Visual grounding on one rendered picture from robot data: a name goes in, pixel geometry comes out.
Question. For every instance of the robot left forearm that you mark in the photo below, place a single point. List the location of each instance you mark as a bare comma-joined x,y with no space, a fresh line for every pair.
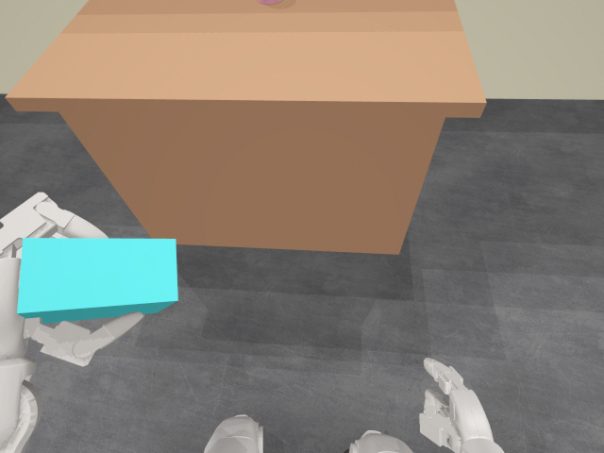
20,404

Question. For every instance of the robot right shin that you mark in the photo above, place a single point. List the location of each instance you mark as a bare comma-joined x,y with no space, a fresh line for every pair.
370,431

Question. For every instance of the robot right hand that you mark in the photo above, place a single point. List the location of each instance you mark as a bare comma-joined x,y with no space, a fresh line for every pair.
457,420

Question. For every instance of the right robot thigh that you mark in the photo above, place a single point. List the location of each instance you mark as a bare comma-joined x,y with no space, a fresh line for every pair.
379,443

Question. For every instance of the robot left hand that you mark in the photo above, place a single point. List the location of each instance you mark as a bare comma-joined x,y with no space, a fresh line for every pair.
40,217

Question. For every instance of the table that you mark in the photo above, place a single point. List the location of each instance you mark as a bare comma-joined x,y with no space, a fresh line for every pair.
302,124

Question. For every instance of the sponge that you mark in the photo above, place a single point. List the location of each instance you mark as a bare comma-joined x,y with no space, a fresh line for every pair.
71,279

